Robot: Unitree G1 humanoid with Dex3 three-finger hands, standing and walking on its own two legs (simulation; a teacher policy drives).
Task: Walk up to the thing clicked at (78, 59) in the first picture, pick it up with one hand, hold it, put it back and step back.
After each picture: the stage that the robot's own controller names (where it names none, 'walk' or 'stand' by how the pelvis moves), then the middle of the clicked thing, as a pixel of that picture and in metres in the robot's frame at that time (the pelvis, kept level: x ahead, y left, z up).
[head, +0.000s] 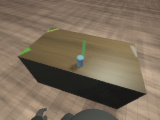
stand; (80, 61) +0.56 +0.10 -0.09
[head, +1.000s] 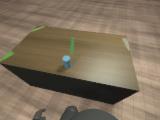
stand; (67, 62) +0.48 +0.22 -0.07
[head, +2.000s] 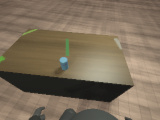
stand; (64, 63) +0.47 +0.23 -0.08
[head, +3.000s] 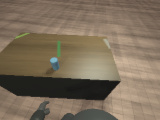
stand; (55, 64) +0.49 +0.32 -0.08
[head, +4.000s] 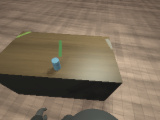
stand; (56, 64) +0.48 +0.31 -0.09
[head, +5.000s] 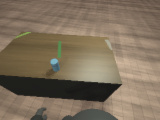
stand; (55, 65) +0.47 +0.32 -0.09
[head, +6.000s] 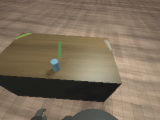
stand; (55, 65) +0.47 +0.32 -0.09
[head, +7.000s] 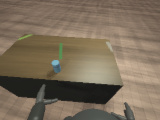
rise first; (56, 66) +0.47 +0.32 -0.09
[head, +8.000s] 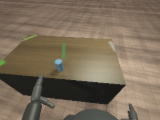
go down; (59, 65) +0.48 +0.31 -0.09
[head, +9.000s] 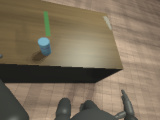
go down; (45, 47) +0.49 +0.28 -0.01
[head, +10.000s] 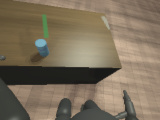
approach; (42, 48) +0.49 +0.30 -0.01
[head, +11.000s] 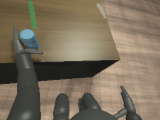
close in; (31, 40) +0.50 +0.31 +0.03
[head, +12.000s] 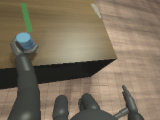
lift; (27, 44) +0.50 +0.31 +0.03
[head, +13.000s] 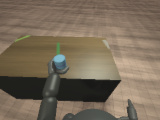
lift; (61, 64) +0.34 +0.18 +0.14
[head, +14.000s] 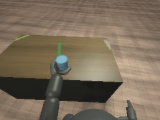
hold; (63, 65) +0.34 +0.18 +0.12
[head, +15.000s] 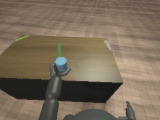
hold; (62, 66) +0.34 +0.18 +0.11
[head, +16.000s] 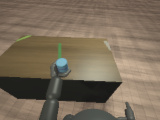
hold; (63, 67) +0.33 +0.18 +0.10
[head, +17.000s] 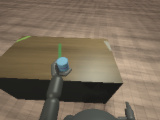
hold; (63, 66) +0.34 +0.17 +0.11
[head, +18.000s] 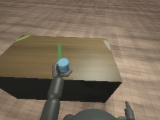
hold; (64, 67) +0.34 +0.17 +0.10
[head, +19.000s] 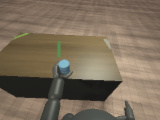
lower; (65, 69) +0.34 +0.16 +0.08
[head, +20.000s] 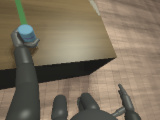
lower; (29, 37) +0.53 +0.29 +0.03
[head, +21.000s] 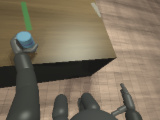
lower; (28, 43) +0.50 +0.31 +0.03
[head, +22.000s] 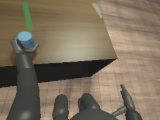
lower; (28, 43) +0.50 +0.31 +0.03
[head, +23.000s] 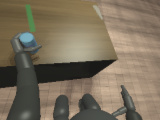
open; (30, 43) +0.50 +0.31 +0.02
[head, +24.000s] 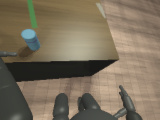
sink last; (32, 40) +0.50 +0.31 +0.02
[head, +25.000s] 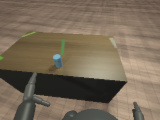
sink last; (58, 61) +0.50 +0.32 -0.03
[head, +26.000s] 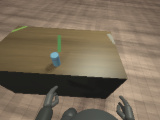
stand; (55, 59) +0.48 +0.30 -0.02
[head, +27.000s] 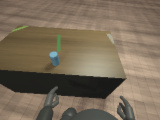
stand; (54, 58) +0.48 +0.31 -0.02
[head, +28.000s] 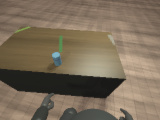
stand; (57, 59) +0.49 +0.30 -0.04
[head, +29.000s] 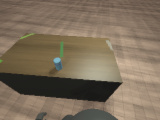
stand; (58, 64) +0.50 +0.31 -0.09
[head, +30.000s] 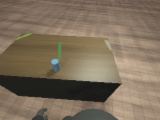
stand; (56, 65) +0.48 +0.32 -0.09
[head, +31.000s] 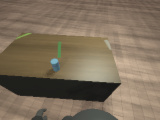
stand; (55, 65) +0.48 +0.32 -0.09
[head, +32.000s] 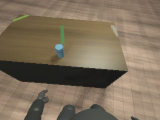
walk; (60, 51) +0.54 +0.26 -0.06
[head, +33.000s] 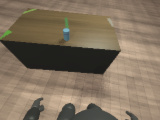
walk; (66, 34) +0.80 +0.28 -0.08
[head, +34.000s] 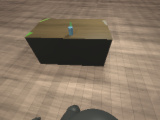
stand; (70, 31) +1.12 +0.38 -0.08
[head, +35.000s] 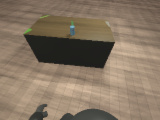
stand; (72, 30) +1.10 +0.28 -0.09
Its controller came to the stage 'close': yes
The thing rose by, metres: 0.21
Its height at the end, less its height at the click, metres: +0.00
